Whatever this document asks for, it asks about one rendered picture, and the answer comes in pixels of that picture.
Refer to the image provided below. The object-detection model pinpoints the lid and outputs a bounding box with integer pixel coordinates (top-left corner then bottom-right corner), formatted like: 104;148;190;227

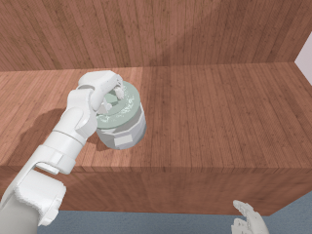
96;80;140;130

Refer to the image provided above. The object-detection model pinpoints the left robot hand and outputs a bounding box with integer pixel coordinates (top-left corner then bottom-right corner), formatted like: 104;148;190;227
78;70;125;114

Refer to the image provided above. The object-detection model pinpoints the left robot forearm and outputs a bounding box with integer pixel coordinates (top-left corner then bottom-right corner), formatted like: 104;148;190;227
0;82;104;212

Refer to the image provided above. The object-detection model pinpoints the table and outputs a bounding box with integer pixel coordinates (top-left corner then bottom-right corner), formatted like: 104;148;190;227
0;0;312;216

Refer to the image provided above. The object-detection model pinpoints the right robot hand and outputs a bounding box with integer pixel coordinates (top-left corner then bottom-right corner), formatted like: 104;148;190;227
231;200;270;234

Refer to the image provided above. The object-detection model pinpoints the robot left upper arm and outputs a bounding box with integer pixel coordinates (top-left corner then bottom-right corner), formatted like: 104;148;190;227
0;169;66;234

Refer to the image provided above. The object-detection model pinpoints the knob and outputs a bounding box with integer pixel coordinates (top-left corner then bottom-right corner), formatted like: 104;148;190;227
104;89;119;105

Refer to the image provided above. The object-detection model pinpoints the pot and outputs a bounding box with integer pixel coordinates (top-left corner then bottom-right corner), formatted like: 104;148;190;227
96;103;147;150

